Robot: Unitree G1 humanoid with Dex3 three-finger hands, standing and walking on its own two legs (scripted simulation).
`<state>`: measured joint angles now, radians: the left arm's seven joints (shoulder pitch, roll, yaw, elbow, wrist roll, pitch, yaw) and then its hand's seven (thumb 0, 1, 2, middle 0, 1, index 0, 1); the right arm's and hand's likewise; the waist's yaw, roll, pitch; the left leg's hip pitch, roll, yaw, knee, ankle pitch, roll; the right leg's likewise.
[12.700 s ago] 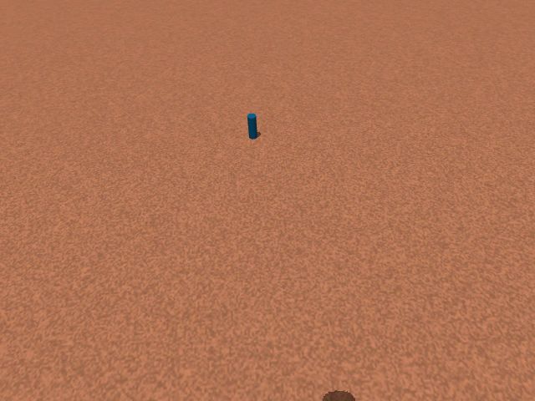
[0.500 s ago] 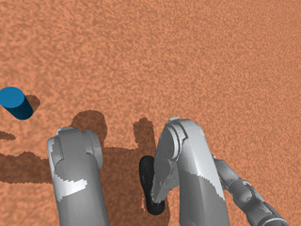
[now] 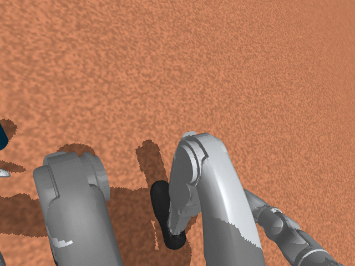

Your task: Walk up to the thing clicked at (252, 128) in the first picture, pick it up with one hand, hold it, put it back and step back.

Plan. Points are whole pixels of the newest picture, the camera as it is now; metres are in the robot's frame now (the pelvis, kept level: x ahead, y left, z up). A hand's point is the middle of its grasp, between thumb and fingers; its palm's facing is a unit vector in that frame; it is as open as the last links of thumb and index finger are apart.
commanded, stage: close in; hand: left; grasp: from the side
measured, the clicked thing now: out of the picture +0.41 +0.30 -0.21
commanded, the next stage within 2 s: rest palm in 0.14 s
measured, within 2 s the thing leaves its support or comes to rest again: leaves its support in 1.34 s
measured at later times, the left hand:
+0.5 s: hand out of the picture +0.40 +0.30 -0.17, palm faces +0.37 -0.93 +0.00, open 15.6 cm
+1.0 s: hand out of the picture +0.43 +0.29 -0.17, palm faces +0.40 -0.92 -0.01, open 7.7 cm
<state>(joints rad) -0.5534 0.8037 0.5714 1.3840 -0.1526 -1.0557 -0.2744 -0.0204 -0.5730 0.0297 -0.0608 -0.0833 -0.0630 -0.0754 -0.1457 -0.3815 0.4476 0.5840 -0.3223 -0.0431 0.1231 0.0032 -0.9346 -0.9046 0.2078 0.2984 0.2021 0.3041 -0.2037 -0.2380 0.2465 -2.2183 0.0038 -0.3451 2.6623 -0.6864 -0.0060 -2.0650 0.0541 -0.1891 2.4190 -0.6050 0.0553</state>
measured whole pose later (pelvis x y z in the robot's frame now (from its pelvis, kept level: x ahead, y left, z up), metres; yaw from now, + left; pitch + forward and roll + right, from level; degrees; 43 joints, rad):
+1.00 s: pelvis +0.00 +0.00 +0.00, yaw -2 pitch +10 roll -18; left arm -0.63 0.86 0.54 1.48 -0.09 -1.14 0.00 0.00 0.26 0.72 -0.72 -0.76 -0.68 -0.76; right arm -0.18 -0.38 0.53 0.56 -0.37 0.02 0.14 0.00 -0.87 -0.89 0.21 0.30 0.20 0.30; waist -0.25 -0.29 0.31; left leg -2.20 0.02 -0.40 2.68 -0.71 -0.01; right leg -2.05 0.08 -0.22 2.40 -0.58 0.08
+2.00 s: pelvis +0.01 -0.01 +0.03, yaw +3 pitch +22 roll -13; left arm -0.56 0.62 0.45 0.96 -0.13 -0.75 -0.13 -0.02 0.00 1.09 -0.92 -1.08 -0.88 -1.06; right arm -0.01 -0.32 0.24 0.60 -0.18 0.07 0.13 0.00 -0.88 -0.89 0.21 0.30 0.20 0.30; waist -0.15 -0.10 0.04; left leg -2.25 0.02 -0.25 2.53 -0.69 0.00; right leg -2.12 0.01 -0.13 2.35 -0.63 0.05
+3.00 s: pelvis +0.02 -0.02 +0.09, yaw +9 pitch +31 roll -5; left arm -0.59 0.43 0.48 0.87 -0.14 -0.59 -0.22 -0.02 -0.03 1.13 -0.93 -1.10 -0.88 -1.08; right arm 0.09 -0.28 0.04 0.67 -0.07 0.03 0.05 0.01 -0.89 -0.90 0.20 0.30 0.20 0.30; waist -0.09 -0.01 -0.12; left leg -2.14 0.03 -0.12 2.27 -0.68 -0.03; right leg -2.09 -0.03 -0.04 2.21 -0.66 0.03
